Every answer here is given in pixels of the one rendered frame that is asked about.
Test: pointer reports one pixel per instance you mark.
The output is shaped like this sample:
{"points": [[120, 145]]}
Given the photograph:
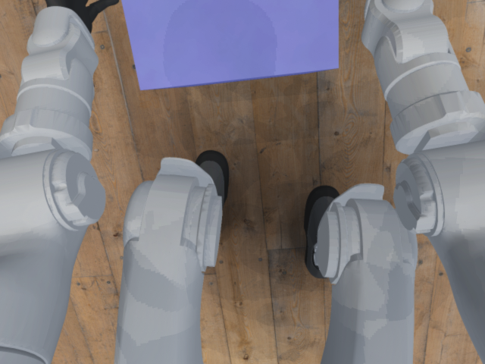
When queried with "carton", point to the carton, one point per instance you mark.
{"points": [[181, 43]]}

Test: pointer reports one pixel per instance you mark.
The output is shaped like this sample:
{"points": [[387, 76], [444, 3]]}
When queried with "left robot upper arm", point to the left robot upper arm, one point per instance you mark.
{"points": [[47, 201]]}

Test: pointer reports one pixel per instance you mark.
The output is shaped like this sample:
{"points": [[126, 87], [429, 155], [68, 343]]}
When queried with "robot right forearm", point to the robot right forearm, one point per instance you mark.
{"points": [[420, 76]]}

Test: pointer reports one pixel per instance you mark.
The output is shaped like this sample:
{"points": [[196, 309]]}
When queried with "robot left forearm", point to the robot left forearm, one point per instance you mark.
{"points": [[54, 102]]}

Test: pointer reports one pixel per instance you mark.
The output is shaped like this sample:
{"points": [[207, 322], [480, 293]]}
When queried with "robot left hand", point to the robot left hand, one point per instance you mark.
{"points": [[86, 14]]}

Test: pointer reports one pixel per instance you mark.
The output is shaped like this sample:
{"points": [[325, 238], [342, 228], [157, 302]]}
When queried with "left robot shin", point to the left robot shin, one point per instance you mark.
{"points": [[136, 205]]}

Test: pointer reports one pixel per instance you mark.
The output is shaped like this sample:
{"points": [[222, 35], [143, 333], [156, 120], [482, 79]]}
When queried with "right robot foot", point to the right robot foot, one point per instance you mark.
{"points": [[317, 203]]}

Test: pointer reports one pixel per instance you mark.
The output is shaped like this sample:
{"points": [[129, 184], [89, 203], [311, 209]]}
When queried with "right robot upper arm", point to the right robot upper arm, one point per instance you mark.
{"points": [[440, 193]]}

